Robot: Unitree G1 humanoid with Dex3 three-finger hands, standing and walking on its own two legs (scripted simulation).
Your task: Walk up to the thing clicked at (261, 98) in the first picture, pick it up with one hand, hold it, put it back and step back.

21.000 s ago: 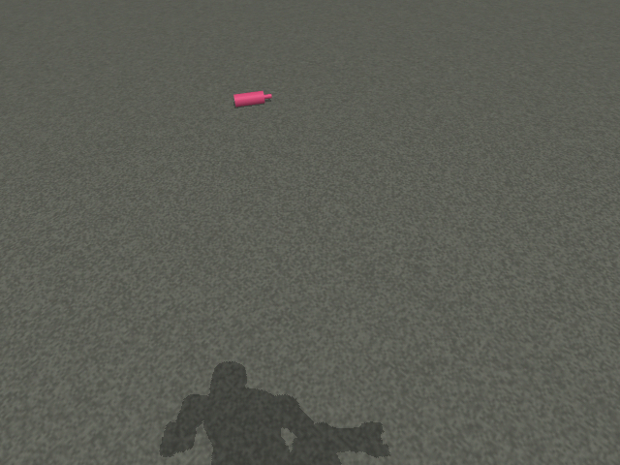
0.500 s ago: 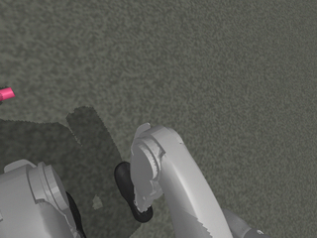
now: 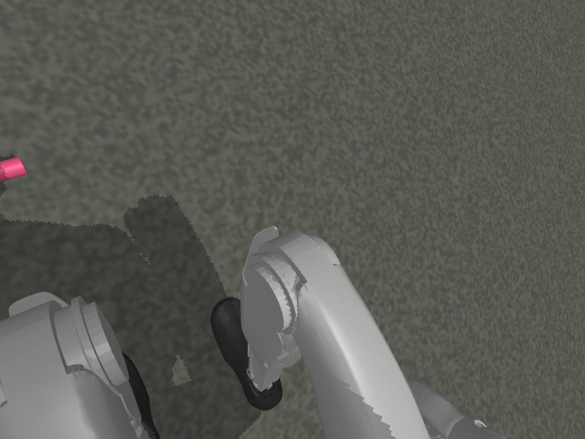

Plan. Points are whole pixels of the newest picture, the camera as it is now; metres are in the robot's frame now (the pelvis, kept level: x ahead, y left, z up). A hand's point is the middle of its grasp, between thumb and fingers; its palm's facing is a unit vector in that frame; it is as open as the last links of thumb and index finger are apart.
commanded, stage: close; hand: left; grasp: from above
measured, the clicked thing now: out of the picture +0.45 +0.33 -0.27
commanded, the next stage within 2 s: settle in 0.34 s
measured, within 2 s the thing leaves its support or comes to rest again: leaves its support in 0.78 s
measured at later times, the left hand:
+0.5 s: hand out of the picture +0.42 +0.35 -0.24, palm faces -0.40 -0.18 -0.90, open 10.3 cm
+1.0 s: hand out of the picture +0.42 +0.36 -0.18, palm faces -0.36 -0.15 -0.92, open 10.0 cm
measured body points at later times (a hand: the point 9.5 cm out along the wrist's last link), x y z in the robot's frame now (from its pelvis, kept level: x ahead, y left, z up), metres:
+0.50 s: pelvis +0.00 +0.00 +0.00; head +0.26 +0.14 +0.34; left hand +0.44 +0.36 -0.19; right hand +0.07 -0.24 -0.06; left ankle +0.07 +0.12 -0.27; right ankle +0.11 -0.08 -0.27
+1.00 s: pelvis +0.00 +0.00 +0.01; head +0.23 +0.13 +0.38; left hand +0.43 +0.37 -0.13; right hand +0.09 -0.25 -0.06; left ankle +0.07 +0.12 -0.27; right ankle +0.11 -0.08 -0.27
